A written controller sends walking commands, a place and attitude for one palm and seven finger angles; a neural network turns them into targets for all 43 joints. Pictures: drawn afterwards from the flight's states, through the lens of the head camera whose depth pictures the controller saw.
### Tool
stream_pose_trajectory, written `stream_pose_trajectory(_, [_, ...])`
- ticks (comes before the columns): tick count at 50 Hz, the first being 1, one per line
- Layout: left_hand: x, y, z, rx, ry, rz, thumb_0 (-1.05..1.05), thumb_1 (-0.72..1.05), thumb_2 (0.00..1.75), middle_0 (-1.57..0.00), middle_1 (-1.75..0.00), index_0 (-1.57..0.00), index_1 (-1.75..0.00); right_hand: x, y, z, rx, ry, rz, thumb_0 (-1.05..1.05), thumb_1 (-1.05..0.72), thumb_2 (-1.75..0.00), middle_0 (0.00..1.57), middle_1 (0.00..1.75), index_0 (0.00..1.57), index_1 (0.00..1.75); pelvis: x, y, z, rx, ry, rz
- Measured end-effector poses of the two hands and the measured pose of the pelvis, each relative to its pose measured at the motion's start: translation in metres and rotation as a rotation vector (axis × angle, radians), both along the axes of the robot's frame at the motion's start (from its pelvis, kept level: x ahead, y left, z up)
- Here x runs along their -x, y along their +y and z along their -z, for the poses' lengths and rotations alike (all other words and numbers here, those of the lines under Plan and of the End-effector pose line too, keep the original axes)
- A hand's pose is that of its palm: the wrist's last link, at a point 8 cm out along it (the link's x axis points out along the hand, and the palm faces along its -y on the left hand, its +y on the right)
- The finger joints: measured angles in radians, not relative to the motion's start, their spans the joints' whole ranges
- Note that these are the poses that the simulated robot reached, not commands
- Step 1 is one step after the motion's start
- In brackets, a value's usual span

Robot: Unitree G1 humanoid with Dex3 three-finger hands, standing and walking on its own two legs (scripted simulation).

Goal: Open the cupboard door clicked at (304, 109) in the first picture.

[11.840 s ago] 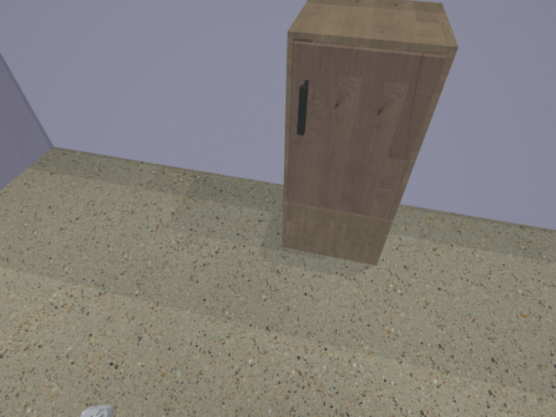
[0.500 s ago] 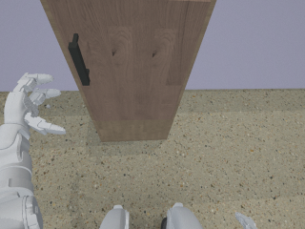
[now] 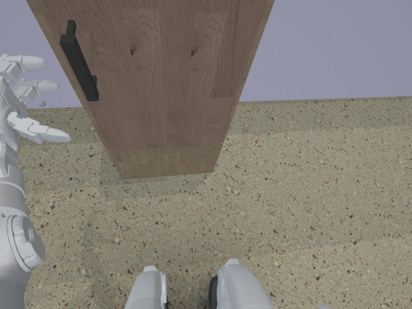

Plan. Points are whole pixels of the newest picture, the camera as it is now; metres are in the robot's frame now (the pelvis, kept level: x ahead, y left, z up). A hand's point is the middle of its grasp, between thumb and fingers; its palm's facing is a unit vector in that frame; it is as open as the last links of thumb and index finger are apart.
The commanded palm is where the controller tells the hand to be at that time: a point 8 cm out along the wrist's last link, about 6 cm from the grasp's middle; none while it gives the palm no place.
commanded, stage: move the hooked fingers beside the handle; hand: left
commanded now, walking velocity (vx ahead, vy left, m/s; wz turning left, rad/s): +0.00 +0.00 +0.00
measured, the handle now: (83, 64) +0.57 +0.22 +0.06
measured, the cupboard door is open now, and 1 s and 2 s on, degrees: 0 0 0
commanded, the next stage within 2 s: slide the fingers in behind the handle in 1.24 s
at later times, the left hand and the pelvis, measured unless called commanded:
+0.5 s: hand (45, 86) +0.52 +0.28 +0.06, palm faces +0.04 -1.00 +0.00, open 14.0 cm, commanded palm +0.50 +0.32 +0.06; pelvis +0.01 +0.01 -0.01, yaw -2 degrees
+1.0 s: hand (39, 93) +0.50 +0.29 +0.06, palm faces +0.07 -1.00 +0.00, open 14.0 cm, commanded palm +0.49 +0.32 +0.06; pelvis +0.01 +0.01 +0.00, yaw -1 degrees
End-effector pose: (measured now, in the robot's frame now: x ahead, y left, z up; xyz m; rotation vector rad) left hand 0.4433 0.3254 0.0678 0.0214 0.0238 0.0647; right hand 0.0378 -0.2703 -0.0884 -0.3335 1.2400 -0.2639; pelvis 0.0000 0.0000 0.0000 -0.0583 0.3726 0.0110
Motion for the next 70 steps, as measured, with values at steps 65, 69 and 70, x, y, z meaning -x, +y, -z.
stream_pose_trajectory(65, [-0.047, 0.009, 0.009, 0.001, 0.027, -0.002, -0.02, -0.5, 0.3, -0.3, -1.2, -0.3, -1.2, 0.031, 0.014, 0.004, -0.005, 0.147, 0.056, 0.0, -0.9, -0.9, 0.2, 0.3, 0.2, 0.3, -0.003, 0.008, 0.008, 0.025, 0.067, 0.014])
stream_pose_trajectory(69, [-0.049, 0.011, 0.008, -0.007, 0.012, -0.009, -0.02, -0.5, 0.3, -0.3, -1.2, -0.3, -1.2, 0.038, 0.013, 0.005, -0.008, 0.166, 0.068, 0.0, -0.9, -0.9, 0.2, 0.3, 0.2, 0.3, -0.004, 0.007, 0.009, 0.024, 0.074, 0.018])
stream_pose_trajectory(70, [-0.049, 0.011, 0.008, -0.006, 0.008, -0.008, -0.02, -0.5, 0.3, -0.3, -1.2, -0.3, -1.2, 0.039, 0.013, 0.005, -0.009, 0.171, 0.07, 0.0, -0.9, -0.9, 0.2, 0.3, 0.2, 0.3, -0.004, 0.007, 0.01, 0.024, 0.076, 0.018])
